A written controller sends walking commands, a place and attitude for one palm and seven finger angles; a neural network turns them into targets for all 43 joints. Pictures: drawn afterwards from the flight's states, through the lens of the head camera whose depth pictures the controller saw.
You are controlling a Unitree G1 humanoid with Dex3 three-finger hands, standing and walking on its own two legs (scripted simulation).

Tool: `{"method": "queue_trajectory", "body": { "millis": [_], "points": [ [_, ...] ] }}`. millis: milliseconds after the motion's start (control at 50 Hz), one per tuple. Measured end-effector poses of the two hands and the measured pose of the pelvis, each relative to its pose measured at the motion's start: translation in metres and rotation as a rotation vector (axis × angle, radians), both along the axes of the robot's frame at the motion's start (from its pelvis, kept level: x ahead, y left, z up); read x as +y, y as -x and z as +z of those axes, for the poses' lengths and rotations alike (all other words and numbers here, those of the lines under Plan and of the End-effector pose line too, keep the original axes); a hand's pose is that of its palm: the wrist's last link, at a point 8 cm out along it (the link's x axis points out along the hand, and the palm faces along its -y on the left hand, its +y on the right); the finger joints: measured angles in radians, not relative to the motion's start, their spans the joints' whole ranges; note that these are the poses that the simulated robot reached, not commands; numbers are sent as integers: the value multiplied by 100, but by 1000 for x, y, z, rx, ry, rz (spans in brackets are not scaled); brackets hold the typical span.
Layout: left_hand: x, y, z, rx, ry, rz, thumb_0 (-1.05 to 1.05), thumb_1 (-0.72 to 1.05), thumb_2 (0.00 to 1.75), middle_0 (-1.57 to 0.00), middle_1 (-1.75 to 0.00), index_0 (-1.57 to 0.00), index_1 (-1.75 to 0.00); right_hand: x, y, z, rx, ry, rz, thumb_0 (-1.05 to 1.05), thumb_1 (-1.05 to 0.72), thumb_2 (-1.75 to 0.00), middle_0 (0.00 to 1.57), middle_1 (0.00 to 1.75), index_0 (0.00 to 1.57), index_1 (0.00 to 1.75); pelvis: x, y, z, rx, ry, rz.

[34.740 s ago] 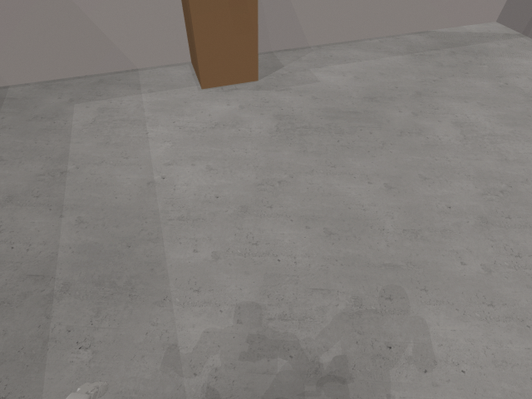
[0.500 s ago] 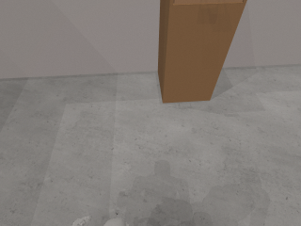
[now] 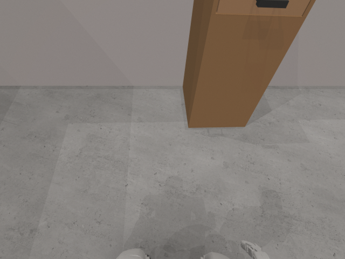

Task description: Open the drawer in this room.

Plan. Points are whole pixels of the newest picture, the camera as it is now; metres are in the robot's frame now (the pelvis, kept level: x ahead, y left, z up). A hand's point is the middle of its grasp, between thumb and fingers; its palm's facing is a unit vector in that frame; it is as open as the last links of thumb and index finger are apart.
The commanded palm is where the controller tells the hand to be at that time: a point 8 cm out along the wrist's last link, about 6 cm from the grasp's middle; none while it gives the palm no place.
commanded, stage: stand and wait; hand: left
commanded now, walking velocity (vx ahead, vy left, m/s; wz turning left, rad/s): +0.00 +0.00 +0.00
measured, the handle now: (270, 0) +1.04 -0.26 +0.13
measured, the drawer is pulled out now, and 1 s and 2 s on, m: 0.00 0.00 0.00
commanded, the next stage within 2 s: look at it before walking up in 1.00 s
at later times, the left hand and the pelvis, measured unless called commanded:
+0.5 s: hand out of the picture +0.11 +0.14 -0.16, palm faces -0.01 -0.98 -0.22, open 7.2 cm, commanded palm none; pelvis +0.04 -0.04 +0.01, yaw -2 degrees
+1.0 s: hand out of the picture +0.02 +0.10 -0.17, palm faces +0.05 -0.99 -0.12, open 7.4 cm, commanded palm none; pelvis +0.06 -0.04 +0.01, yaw -1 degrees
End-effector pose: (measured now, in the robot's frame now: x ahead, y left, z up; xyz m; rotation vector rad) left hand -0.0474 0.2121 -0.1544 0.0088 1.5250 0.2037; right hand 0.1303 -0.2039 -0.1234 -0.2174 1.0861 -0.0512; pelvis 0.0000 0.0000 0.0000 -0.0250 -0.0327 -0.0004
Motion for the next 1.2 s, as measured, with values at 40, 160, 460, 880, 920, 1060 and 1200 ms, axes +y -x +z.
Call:
{"method": "queue_trajectory", "body": {
  "millis": [40,160,460,880,920,1060,1200],
  "points": [
    [9,-28,4,-54,-25,-33,1,90,90,-20,-30,-20,-30,-5,10,-1,4,-9,-71,-1,-93,-90,20,30,20,30,0,-3,2,5,-3,-13],
    [17,-107,17,-224,-101,-126,1,91,90,-19,-30,-20,-30,-37,43,-11,81,4,-149,-3,-94,-90,20,30,20,30,-9,-10,1,18,-18,-22],
    [-25,-158,26,-282,-99,-194,0,93,90,-20,-30,-20,-30,-48,138,-20,367,-49,-244,1,-91,-90,19,30,20,30,-39,-37,7,12,-35,-28],
    [-55,-72,17,-35,-24,-97,1,91,90,-20,-30,-20,-30,-45,95,-18,353,-42,-192,2,-93,-90,20,30,20,30,-43,-57,10,10,-32,-16],
    [-59,-67,16,-25,-11,-90,1,91,90,-20,-30,-20,-30,-49,89,-17,340,-29,-189,2,-93,-90,20,30,20,30,-42,-58,10,9,-32,-16],
    [-65,-65,14,-22,10,-81,1,90,90,-20,-30,-20,-30,-54,77,-13,311,-2,-180,2,-93,-90,20,30,20,30,-41,-60,11,7,-31,-10],
    [-56,-76,14,-49,-7,-87,1,90,90,-20,-30,-20,-30,-50,78,-13,315,-5,-177,2,-93,-90,20,30,20,30,-38,-61,11,5,-29,-6]
  ]
}}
